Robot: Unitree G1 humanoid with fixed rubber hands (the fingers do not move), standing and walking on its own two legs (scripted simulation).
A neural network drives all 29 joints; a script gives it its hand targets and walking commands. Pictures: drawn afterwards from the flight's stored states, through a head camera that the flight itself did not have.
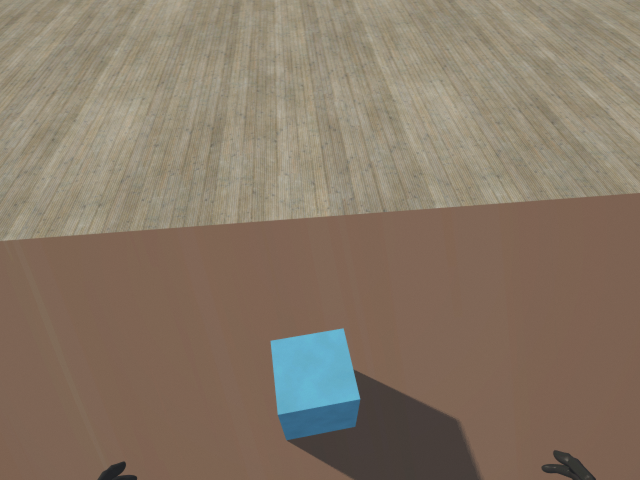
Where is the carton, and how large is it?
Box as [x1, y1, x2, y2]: [271, 328, 359, 439]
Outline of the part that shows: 343,328 271,341 277,411 286,439 351,427 355,425 359,403 359,395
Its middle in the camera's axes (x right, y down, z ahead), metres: -0.02 +0.43 +1.12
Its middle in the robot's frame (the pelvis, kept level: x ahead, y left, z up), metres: +0.46 +0.05 -0.66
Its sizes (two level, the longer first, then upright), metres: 0.210 0.200 0.250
